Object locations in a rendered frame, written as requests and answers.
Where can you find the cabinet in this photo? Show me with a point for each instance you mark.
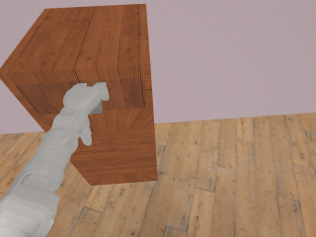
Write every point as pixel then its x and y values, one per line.
pixel 90 43

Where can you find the left robot upper arm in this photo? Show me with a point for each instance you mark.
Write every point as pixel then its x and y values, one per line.
pixel 29 212

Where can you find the handle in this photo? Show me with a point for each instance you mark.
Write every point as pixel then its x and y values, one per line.
pixel 98 109

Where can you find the robot left forearm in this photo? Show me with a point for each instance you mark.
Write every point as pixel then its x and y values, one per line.
pixel 46 168

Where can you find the drawer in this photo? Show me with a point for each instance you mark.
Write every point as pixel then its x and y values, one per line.
pixel 125 93

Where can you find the robot left hand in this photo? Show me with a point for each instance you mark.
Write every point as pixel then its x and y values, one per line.
pixel 87 98

